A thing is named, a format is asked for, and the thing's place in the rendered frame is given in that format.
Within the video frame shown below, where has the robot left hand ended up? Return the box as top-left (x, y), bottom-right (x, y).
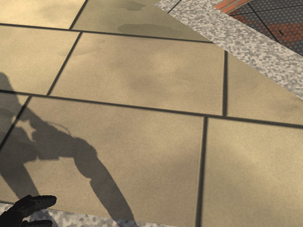
top-left (0, 195), bottom-right (57, 227)

